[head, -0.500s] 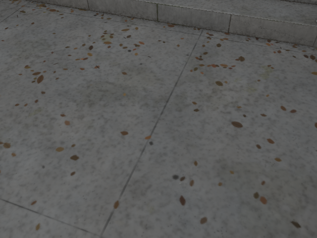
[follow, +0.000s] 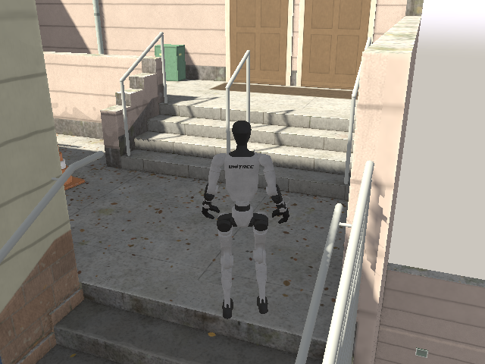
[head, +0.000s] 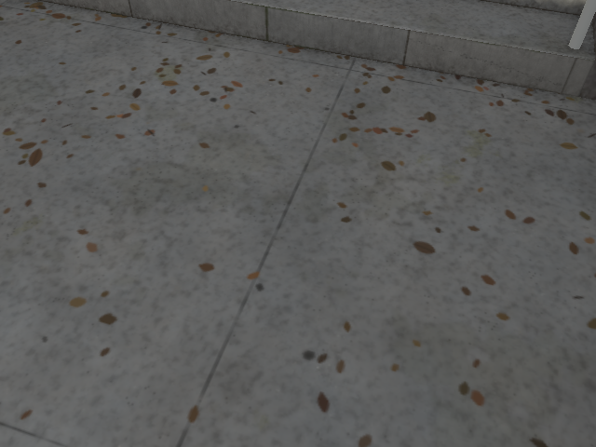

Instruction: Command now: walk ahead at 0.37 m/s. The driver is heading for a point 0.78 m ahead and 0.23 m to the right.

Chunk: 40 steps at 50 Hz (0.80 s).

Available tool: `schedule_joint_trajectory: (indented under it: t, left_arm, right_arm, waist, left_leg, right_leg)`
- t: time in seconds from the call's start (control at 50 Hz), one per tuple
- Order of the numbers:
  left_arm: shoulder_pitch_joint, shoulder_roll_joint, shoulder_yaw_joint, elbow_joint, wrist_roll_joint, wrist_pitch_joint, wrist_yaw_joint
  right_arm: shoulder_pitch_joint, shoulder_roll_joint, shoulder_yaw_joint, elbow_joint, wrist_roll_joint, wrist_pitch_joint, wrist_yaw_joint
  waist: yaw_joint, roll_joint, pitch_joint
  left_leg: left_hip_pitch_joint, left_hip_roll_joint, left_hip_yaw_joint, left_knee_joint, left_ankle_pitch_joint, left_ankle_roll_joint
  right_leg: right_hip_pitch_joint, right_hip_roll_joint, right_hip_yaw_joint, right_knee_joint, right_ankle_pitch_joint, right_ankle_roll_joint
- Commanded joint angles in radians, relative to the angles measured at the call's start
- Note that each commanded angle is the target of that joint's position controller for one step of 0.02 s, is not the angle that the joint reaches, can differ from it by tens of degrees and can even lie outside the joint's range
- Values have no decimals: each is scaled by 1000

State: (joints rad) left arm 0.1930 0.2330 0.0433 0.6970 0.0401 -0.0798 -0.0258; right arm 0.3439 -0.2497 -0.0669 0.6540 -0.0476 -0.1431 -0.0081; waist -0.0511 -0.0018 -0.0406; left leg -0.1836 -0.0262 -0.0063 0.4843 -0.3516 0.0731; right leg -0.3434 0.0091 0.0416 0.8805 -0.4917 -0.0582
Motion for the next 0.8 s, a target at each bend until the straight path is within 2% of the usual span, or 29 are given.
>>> schedule_joint_trajectory:
  t: [0.02,0.06,0.1,0.12,0.14,0.16,0.18,0.22,0.24,0.26,0.28,0.3,0.32,0.34,0.36,0.38,0.4,0.44,0.46,0.48,0.5,0.56,0.66,0.7,0.72,0.74,0.76,0.78,0.8]
  left_arm:
    - [-191,51,16,-130,23,-45,-8]
    - [-211,18,8,-138,40,-39,-16]
    - [-237,-25,-4,-142,26,-27,-28]
    - [-235,-44,-13,-137,20,-26,-38]
    - [-237,-57,-21,-130,14,-24,-49]
    - [-254,-56,-24,-128,4,-20,-60]
    - [-236,-26,-23,-120,-5,-14,-62]
    - [-161,47,0,-96,-18,-10,-50]
    - [-122,91,17,-87,-24,-17,-34]
    - [-28,134,38,-72,-23,-30,-15]
    - [179,179,45,-36,2,-29,-1]
    - [408,146,33,22,25,-27,8]
    - [447,131,35,91,47,-41,11]
    - [325,135,31,92,20,-48,4]
    - [217,42,-2,80,3,-44,1]
    - [161,-27,-27,83,-5,-40,-3]
    - [113,-55,-34,67,-3,-37,-3]
    - [67,-41,-24,59,6,-46,5]
    - [101,97,13,85,-65,-50,16]
    - [126,98,16,102,-70,-46,24]
    - [144,87,12,110,-69,-38,31]
    - [206,105,17,128,-64,-25,41]
    - [271,153,38,156,-82,-2,46]
    - [257,174,43,156,-68,11,46]
    - [244,173,39,139,-53,19,44]
    - [243,108,17,95,-27,19,43]
    - [412,-18,-17,92,-57,-2,36]
    - [353,101,15,114,-83,-10,38]
    - [235,150,33,78,-93,-12,43]
  right_arm:
    - [217,-87,-8,43,-35,-10,-13]
    - [121,-22,22,42,-31,12,-12]
    - [103,-19,33,70,-16,24,-9]
    - [63,-39,30,66,-14,30,-2]
    - [16,-88,20,60,-6,36,11]
    - [27,-138,12,76,-3,38,25]
    - [30,-156,11,93,-10,34,39]
    - [26,-192,3,112,-3,33,50]
    - [85,-180,7,141,-6,29,53]
    - [134,-126,21,160,-20,23,54]
    - [273,13,60,145,-32,16,50]
    - [237,49,80,130,-40,5,72]
    - [-62,-47,37,83,-4,0,83]
    - [-98,-66,25,87,8,-6,64]
    - [-80,-76,19,101,-15,-2,46]
    - [-83,-25,36,97,-43,9,42]
    - [-94,-1,47,89,-53,23,46]
    - [-138,10,45,79,-32,44,51]
    - [-131,-31,27,50,112,40,21]
    - [-160,-23,37,52,112,38,13]
    - [-199,-4,47,35,92,34,14]
    - [-350,18,59,-10,70,35,28]
    - [-425,-70,25,-51,71,36,41]
    - [-311,-118,-3,-30,68,30,35]
    - [-138,-161,-25,15,62,29,29]
    - [60,-253,-48,43,46,35,15]
    - [68,-275,-47,54,34,36,26]
    - [38,-164,-25,39,38,41,22]
    - [-30,-123,-12,40,47,42,15]
  waist:
    - [-84,111,50]
    - [-41,76,43]
    - [-18,64,47]
    - [-7,69,60]
    - [10,76,77]
    - [19,104,86]
    - [34,99,83]
    - [80,73,70]
    - [85,79,27]
    - [112,41,-64]
    - [109,-144,-339]
    - [209,-255,-411]
    - [282,-179,-57]
    - [197,-139,71]
    - [120,-64,39]
    - [65,-35,12]
    - [36,-27,8]
    - [20,-41,-2]
    - [-1,6,55]
    - [6,15,64]
    - [21,14,76]
    - [77,-53,96]
    - [85,-37,108]
    - [18,-81,22]
    - [-58,-95,-91]
    - [-111,49,-273]
    - [-26,351,-426]
    - [-58,234,-350]
    - [-50,156,-198]
  left_leg:
    - [373,384,-473,-233,241,266]
    - [316,318,-333,-274,252,196]
    - [279,252,-225,-333,209,133]
    - [178,205,-157,-361,242,115]
    - [32,169,-85,-384,298,105]
    - [-44,186,-88,-376,395,116]
    - [-23,228,-104,-346,474,128]
    - [67,268,-114,-244,688,141]
    - [70,233,-87,-151,821,115]
    - [17,158,-23,25,845,48]
    - [-194,39,-5,313,439,-31]
    - [-482,-119,-43,647,-209,-68]
    - [-728,-67,-134,898,-127,-5]
    - [-743,5,-126,948,-6,37]
    - [-641,58,-120,910,71,60]
    - [-558,97,-122,874,122,68]
    - [-514,117,-107,828,103,52]
    - [-542,122,-77,732,63,21]
    - [-571,142,-57,675,138,-14]
    - [-600,149,-47,603,178,-49]
    - [-577,152,-31,507,247,-69]
    - [-399,105,15,230,424,-85]
    - [-377,68,-29,32,400,-49]
    - [-194,24,7,7,317,-17]
    - [53,48,1,32,307,15]
    - [390,270,-227,76,326,73]
    - [645,466,-701,-89,65,219]
    - [565,429,-710,-159,-44,183]
    - [413,404,-528,-170,-22,138]
  right_leg:
    - [-621,-8,34,520,-59,-19]
    - [-613,-33,5,489,52,-26]
    - [-531,-61,-44,260,141,12]
    - [-386,-54,-72,100,185,33]
    - [-187,-33,-106,-44,213,45]
    - [-74,-17,-102,-101,249,57]
    - [-55,-16,-81,-157,298,50]
    - [2,16,-113,-349,465,-6]
    - [121,40,-132,-352,533,-48]
    - [305,22,-111,-301,565,-112]
    - [749,-189,167,-273,689,-322]
    - [969,-395,607,-474,476,-473]
    - [710,-330,607,-619,150,-318]
    - [476,-325,496,-640,50,-252]
    - [331,-319,411,-656,163,-239]
    - [246,-302,323,-677,293,-229]
    - [192,-296,284,-713,368,-234]
    - [196,-254,195,-755,423,-232]
    - [193,-223,159,-743,552,-195]
    - [196,-224,123,-737,587,-182]
    - [163,-204,83,-741,591,-169]
    - [65,-153,22,-768,542,-144]
    - [293,-231,106,-682,584,-119]
    - [335,-203,93,-510,835,-86]
    - [246,-147,53,-301,832,-58]
    - [12,-62,5,47,503,-22]
    - [-318,52,44,360,-72,26]
    - [-408,-1,122,478,-37,28]
    - [-452,-43,89,492,66,30]
